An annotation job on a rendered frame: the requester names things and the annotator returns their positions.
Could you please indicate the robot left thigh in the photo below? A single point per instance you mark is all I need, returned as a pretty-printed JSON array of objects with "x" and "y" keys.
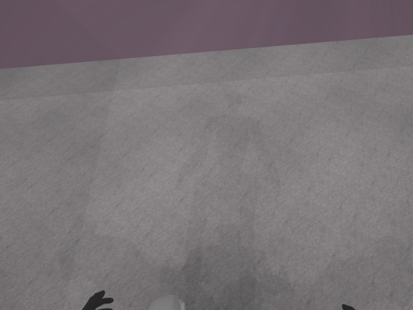
[{"x": 167, "y": 303}]

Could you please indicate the left robot hand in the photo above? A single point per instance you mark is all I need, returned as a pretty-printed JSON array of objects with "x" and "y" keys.
[{"x": 96, "y": 300}]

